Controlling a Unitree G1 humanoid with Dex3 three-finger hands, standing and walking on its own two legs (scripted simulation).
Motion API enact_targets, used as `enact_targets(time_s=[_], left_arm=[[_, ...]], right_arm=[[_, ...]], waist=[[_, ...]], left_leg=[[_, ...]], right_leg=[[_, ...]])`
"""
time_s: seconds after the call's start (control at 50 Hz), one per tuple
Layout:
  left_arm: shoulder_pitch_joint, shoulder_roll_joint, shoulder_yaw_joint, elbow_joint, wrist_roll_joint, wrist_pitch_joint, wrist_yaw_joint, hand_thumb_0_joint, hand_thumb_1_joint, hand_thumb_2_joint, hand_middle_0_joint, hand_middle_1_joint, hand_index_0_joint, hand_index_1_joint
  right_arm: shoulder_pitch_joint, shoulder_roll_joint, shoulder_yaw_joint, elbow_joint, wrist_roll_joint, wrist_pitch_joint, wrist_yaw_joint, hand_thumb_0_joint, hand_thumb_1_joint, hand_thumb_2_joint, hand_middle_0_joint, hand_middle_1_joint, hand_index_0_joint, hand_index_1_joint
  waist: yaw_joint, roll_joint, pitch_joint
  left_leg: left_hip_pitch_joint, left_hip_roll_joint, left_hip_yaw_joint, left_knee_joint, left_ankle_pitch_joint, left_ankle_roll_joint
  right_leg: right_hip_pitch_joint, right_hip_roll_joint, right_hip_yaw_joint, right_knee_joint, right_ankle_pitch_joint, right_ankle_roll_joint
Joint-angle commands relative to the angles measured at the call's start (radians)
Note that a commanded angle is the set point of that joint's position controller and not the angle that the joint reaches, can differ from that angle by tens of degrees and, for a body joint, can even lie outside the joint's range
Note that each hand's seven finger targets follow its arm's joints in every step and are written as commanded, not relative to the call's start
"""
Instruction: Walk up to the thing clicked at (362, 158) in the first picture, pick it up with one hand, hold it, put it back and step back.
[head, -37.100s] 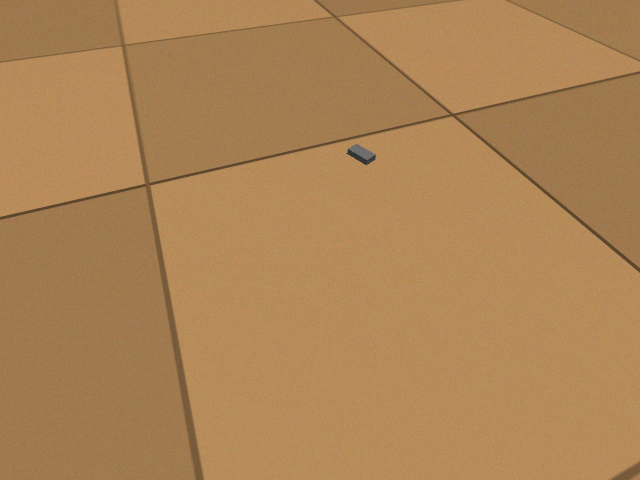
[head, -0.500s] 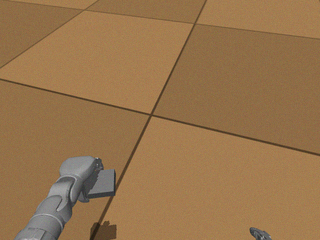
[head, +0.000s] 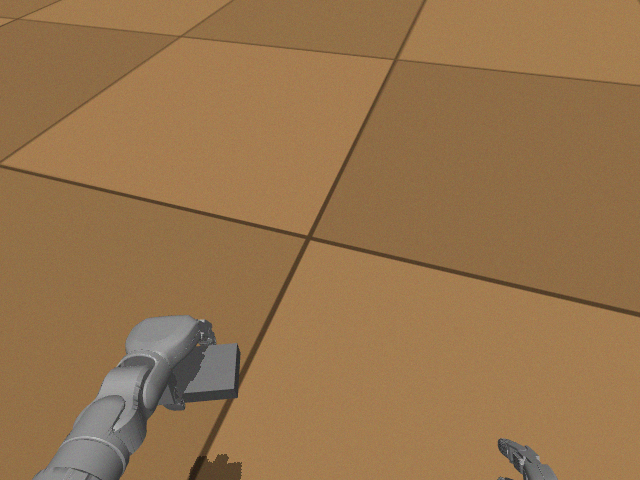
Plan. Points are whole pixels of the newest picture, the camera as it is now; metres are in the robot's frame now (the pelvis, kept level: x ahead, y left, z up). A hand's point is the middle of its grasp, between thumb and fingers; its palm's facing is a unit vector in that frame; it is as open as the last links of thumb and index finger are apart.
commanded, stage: hold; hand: left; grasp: from above
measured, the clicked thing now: (190, 373) +0.30 +0.20 -0.08
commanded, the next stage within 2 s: crouch in 1.02 s
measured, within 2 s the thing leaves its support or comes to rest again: neither
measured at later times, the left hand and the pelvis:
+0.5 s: hand (175, 366) +0.29 +0.21 -0.03, palm faces -0.45 -0.04 -0.89, open 9.8 cm; pelvis +0.00 +0.00 +0.01, yaw +0 degrees
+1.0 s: hand (172, 360) +0.30 +0.21 -0.03, palm faces -0.46 -0.04 -0.89, open 9.9 cm; pelvis +0.01 +0.00 +0.01, yaw +0 degrees
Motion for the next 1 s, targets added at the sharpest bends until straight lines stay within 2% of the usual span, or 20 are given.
enact_targets(time_s=[0.0,0.04,0.08,0.24,0.3,0.34,0.38,0.44,0.48,0.5,0.52,0.58,0.6,0.68,0.7,0.74,0.84,0.86,0.9,0.98], left_arm=[[-0.334,0.202,0.105,-0.213,-0.016,-0.009,0.045,0.0,0.689,0.623,-1.088,-0.469,-1.082,-0.478],[-0.306,0.201,0.106,-0.183,-0.011,-0.007,0.043,0.0,0.674,0.614,-1.073,-0.474,-1.068,-0.481],[-0.343,0.221,0.116,-0.239,-0.01,-0.015,0.039,0.0,0.672,0.624,-1.077,-0.468,-1.07,-0.477],[-0.311,0.202,0.102,-0.233,-0.016,-0.007,0.028,0.0,0.702,0.613,-1.089,-0.488,-1.09,-0.49],[-0.326,0.23,0.123,-0.248,-0.018,-0.01,0.024,0.0,0.703,0.635,-1.089,-0.49,-1.087,-0.495],[-0.32,0.2,0.098,-0.242,-0.015,-0.009,0.015,0.0,0.675,0.631,-1.081,-0.478,-1.075,-0.487],[-0.332,0.224,0.115,-0.252,-0.02,-0.011,0.013,0.0,0.692,0.621,-1.086,-0.486,-1.085,-0.49],[-0.333,0.216,0.11,-0.263,-0.023,-0.011,0.009,0.0,0.676,0.627,-1.069,-0.5,-1.069,-0.503],[-0.29,0.193,0.098,-0.221,-0.023,-0.009,0.003,0.0,0.665,0.612,-1.07,-0.477,-1.068,-0.482],[-0.318,0.205,0.103,-0.236,-0.02,-0.011,0.004,0.0,0.665,0.615,-1.066,-0.483,-1.064,-0.487],[-0.307,0.214,0.113,-0.237,-0.023,-0.012,0.004,0.0,0.684,0.626,-1.075,-0.494,-1.075,-0.497],[-0.312,0.2,0.091,-0.263,-0.013,-0.015,-0.004,0.0,0.677,0.645,-1.083,-0.489,-1.077,-0.498],[-0.298,0.208,0.108,-0.235,-0.013,-0.014,0.0,0.0,0.679,0.648,-1.091,-0.476,-1.082,-0.489],[-0.351,0.228,0.126,-0.258,-0.01,-0.015,0.017,0.0,0.71,0.665,-1.111,-0.492,-1.104,-0.502],[-0.359,0.219,0.121,-0.245,-0.012,-0.015,0.02,0.0,0.711,0.662,-1.105,-0.497,-1.101,-0.504],[-0.356,0.236,0.131,-0.23,-0.01,-0.016,0.025,0.0,0.716,0.675,-1.123,-0.493,-1.115,-0.505],[-0.282,0.193,0.098,-0.194,-0.008,-0.017,0.012,0.0,0.689,0.683,-1.094,-0.5,-1.085,-0.513],[-0.314,0.187,0.084,-0.234,-0.015,-0.022,0.006,0.0,0.699,0.679,-1.098,-0.513,-1.092,-0.523],[-0.333,0.214,0.105,-0.245,-0.014,-0.024,0.001,0.0,0.695,0.679,-1.09,-0.512,-1.084,-0.521],[-0.301,0.2,0.101,-0.223,-0.018,-0.025,0.008,0.0,0.69,0.678,-1.093,-0.495,-1.085,-0.506]], right_arm=[[-0.083,-0.128,-0.038,-0.138,0.004,-0.049,-0.014,0.0,-0.899,-0.902,0.199,0.3,0.199,0.3],[-0.083,-0.13,-0.038,-0.136,0.005,-0.05,-0.014,0.0,-0.896,-0.902,0.199,0.3,0.199,0.3],[-0.09,-0.129,-0.04,-0.143,0.006,-0.051,-0.016,0.0,-0.9,-0.903,0.199,0.3,0.199,0.3],[-0.107,-0.12,-0.033,-0.139,0.008,-0.055,-0.021,0.0,-0.898,-0.903,0.199,0.3,0.199,0.3],[-0.112,-0.122,-0.032,-0.139,0.009,-0.054,-0.022,0.0,-0.899,-0.902,0.199,0.3,0.199,0.3],[-0.112,-0.12,-0.03,-0.142,0.01,-0.054,-0.022,0.0,-0.901,-0.904,0.199,0.3,0.199,0.3],[-0.118,-0.122,-0.029,-0.141,0.012,-0.054,-0.025,0.0,-0.902,-0.904,0.199,0.3,0.199,0.3],[-0.115,-0.12,-0.027,-0.142,0.012,-0.053,-0.024,0.0,-0.899,-0.903,0.199,0.3,0.199,0.3],[-0.124,-0.116,-0.026,-0.147,0.014,-0.052,-0.025,0.0,-0.903,-0.904,0.199,0.3,0.199,0.3],[-0.113,-0.12,-0.027,-0.142,0.013,-0.052,-0.025,0.0,-0.902,-0.904,0.199,0.3,0.199,0.3],[-0.12,-0.117,-0.027,-0.145,0.014,-0.051,-0.025,0.0,-0.9,-0.903,0.199,0.3,0.199,0.3],[-0.114,-0.116,-0.028,-0.147,0.014,-0.046,-0.025,0.0,-0.903,-0.905,0.199,0.3,0.199,0.3],[-0.108,-0.119,-0.03,-0.14,0.013,-0.045,-0.026,0.0,-0.903,-0.904,0.199,0.3,0.199,0.3],[-0.11,-0.116,-0.029,-0.135,0.013,-0.043,-0.027,0.0,-0.901,-0.904,0.199,0.3,0.199,0.3],[-0.102,-0.12,-0.031,-0.131,0.011,-0.043,-0.026,0.0,-0.898,-0.903,0.199,0.3,0.199,0.3],[-0.108,-0.121,-0.029,-0.13,0.012,-0.042,-0.027,0.0,-0.902,-0.904,0.199,0.3,0.199,0.3],[-0.106,-0.121,-0.035,-0.135,0.011,-0.037,-0.022,0.0,-0.897,-0.903,0.199,0.3,0.199,0.3],[-0.111,-0.117,-0.035,-0.138,0.012,-0.037,-0.022,0.0,-0.902,-0.904,0.199,0.3,0.199,0.3],[-0.108,-0.117,-0.036,-0.135,0.012,-0.037,-0.024,0.0,-0.901,-0.904,0.199,0.3,0.199,0.3],[-0.104,-0.119,-0.035,-0.138,0.014,-0.033,-0.025,0.0,-0.897,-0.902,0.199,0.3,0.199,0.3]], waist=[[-0.004,-0.039,-0.21],[0.0,-0.041,-0.192],[0.003,-0.028,-0.228],[0.003,-0.055,-0.208],[0.009,-0.034,-0.215],[0.0,-0.046,-0.211],[0.008,-0.035,-0.204],[0.014,-0.035,-0.209],[0.013,-0.06,-0.176],[0.001,-0.066,-0.193],[0.014,-0.048,-0.191],[0.007,-0.046,-0.215],[0.011,-0.055,-0.215],[0.01,-0.037,-0.224],[-0.001,-0.045,-0.224],[0.006,-0.034,-0.214],[0.014,-0.046,-0.191],[0.011,-0.035,-0.204],[0.015,-0.028,-0.23],[0.007,-0.035,-0.194]], left_leg=[[0.116,-0.041,0.005,-0.114,0.118,0.016],[0.117,-0.036,-0.002,-0.126,0.107,0.015],[0.141,-0.043,0.011,-0.122,0.126,0.016],[0.154,-0.043,0.014,-0.139,0.125,0.022],[0.16,-0.045,0.015,-0.146,0.135,0.02],[0.176,-0.043,0.015,-0.152,0.144,0.021],[0.176,-0.042,0.015,-0.158,0.147,0.02],[0.18,-0.042,0.014,-0.164,0.162,0.019],[0.175,-0.045,0.019,-0.167,0.147,0.022],[0.178,-0.045,0.02,-0.164,0.151,0.025],[0.18,-0.047,0.022,-0.168,0.158,0.022],[0.201,-0.046,0.021,-0.164,0.202,0.023],[0.203,-0.045,0.019,-0.163,0.211,0.023],[0.215,-0.048,0.024,-0.164,0.216,0.021],[0.214,-0.046,0.022,-0.164,0.212,0.023],[0.214,-0.045,0.022,-0.172,0.21,0.022],[0.206,-0.04,0.014,-0.18,0.217,0.019],[0.211,-0.042,0.013,-0.183,0.219,0.018],[0.222,-0.043,0.018,-0.177,0.238,0.02],[0.223,-0.039,0.017,-0.186,0.23,0.017]], right_leg=[[0.082,0.059,-0.041,-0.114,0.073,-0.044],[0.08,0.059,-0.044,-0.115,0.065,-0.045],[0.095,0.058,-0.041,-0.12,0.078,-0.044],[0.107,0.057,-0.039,-0.146,0.076,-0.04],[0.124,0.056,-0.039,-0.149,0.084,-0.041],[0.124,0.057,-0.038,-0.151,0.093,-0.042],[0.128,0.057,-0.04,-0.157,0.096,-0.042],[0.141,0.059,-0.04,-0.16,0.108,-0.043],[0.134,0.056,-0.041,-0.174,0.089,-0.041],[0.135,0.056,-0.036,-0.172,0.101,-0.039],[0.144,0.054,-0.037,-0.174,0.105,-0.041],[0.151,0.055,-0.039,-0.165,0.149,-0.041],[0.161,0.056,-0.04,-0.167,0.155,-0.041],[0.161,0.055,-0.039,-0.173,0.162,-0.041],[0.157,0.056,-0.038,-0.173,0.163,-0.041],[0.162,0.056,-0.04,-0.177,0.158,-0.042],[0.171,0.058,-0.047,-0.178,0.155,-0.046],[0.17,0.058,-0.046,-0.178,0.159,-0.047],[0.182,0.057,-0.045,-0.178,0.179,-0.044],[0.169,0.06,-0.047,-0.182,0.171,-0.048]])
